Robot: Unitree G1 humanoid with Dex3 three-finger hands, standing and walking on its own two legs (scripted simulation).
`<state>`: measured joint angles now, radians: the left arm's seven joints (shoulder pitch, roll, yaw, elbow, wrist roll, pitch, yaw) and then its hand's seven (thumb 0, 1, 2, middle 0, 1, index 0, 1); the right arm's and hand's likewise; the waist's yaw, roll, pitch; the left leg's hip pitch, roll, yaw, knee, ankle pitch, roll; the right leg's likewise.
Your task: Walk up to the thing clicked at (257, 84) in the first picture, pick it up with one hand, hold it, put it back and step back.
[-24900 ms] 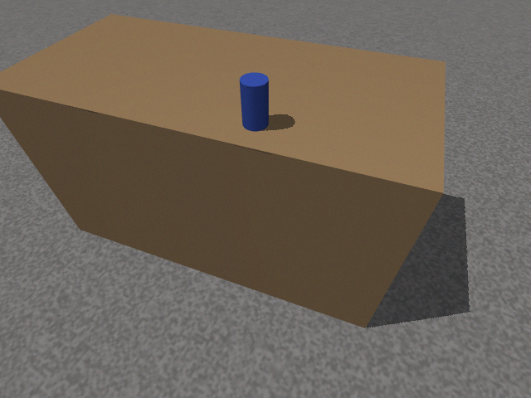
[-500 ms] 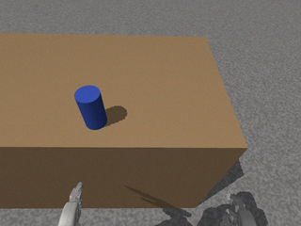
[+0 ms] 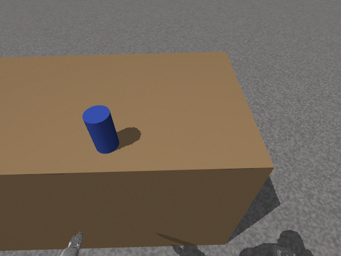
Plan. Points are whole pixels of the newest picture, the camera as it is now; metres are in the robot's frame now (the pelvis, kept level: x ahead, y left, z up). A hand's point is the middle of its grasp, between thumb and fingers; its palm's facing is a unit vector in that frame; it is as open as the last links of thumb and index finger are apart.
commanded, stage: home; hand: left
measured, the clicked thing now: (102, 130) +0.45 +0.21 +0.05
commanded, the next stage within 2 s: stand in 1.68 s
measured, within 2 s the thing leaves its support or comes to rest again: neither
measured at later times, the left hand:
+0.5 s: hand out of the picture +0.01 +0.27 -0.15, palm faces -0.05 -0.93 -0.36, open 17.7 cm
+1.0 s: hand out of the picture +0.02 +0.28 -0.14, palm faces -0.04 -0.93 -0.36, open 17.7 cm
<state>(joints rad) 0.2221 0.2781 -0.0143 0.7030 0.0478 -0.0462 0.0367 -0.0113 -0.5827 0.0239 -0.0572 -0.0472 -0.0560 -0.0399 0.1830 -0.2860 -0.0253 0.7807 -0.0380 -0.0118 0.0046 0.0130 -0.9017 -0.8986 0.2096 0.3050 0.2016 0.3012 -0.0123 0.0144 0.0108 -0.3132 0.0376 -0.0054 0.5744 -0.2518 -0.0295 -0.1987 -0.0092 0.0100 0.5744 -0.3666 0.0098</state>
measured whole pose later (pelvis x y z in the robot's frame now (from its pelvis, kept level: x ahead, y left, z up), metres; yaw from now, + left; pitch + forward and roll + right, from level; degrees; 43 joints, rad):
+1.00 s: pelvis -0.02 +0.02 +0.01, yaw +0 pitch -3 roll -1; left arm 0.18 0.36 -0.01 1.13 0.02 -0.01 0.00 -0.01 -0.59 0.02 -0.05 -0.04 -0.05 -0.04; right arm 0.13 -0.36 0.00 1.12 -0.01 0.00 0.02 0.01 -0.90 -0.90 0.21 0.30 0.20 0.30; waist 0.00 0.02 0.05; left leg -0.21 0.02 0.00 0.38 -0.12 -0.01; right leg -0.09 -0.03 0.01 0.36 -0.22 0.03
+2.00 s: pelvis +0.00 +0.02 +0.02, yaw +1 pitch -2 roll +0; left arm 0.14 0.35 0.00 1.11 0.02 -0.01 0.00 -0.01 -0.27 0.33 -0.16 -0.21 -0.16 -0.20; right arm 0.11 -0.35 0.00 1.13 -0.01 -0.01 0.01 0.01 -0.91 -0.90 0.21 0.30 0.20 0.30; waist 0.00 0.00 0.06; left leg -0.18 0.01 -0.01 0.36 -0.15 -0.01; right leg -0.04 -0.03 0.00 0.31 -0.24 0.04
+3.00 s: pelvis +0.01 +0.01 +0.02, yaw +2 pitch -2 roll +0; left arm 0.15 0.35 0.00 1.10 0.02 -0.01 0.00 0.00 0.90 0.90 -0.21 -0.30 -0.21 -0.30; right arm 0.11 -0.35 -0.01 1.12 -0.01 -0.01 0.01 0.01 -0.91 -0.90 0.21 0.30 0.20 0.30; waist 0.00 0.00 0.06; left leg -0.18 0.01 -0.02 0.36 -0.15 -0.02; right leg -0.03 -0.03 -0.02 0.31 -0.25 0.03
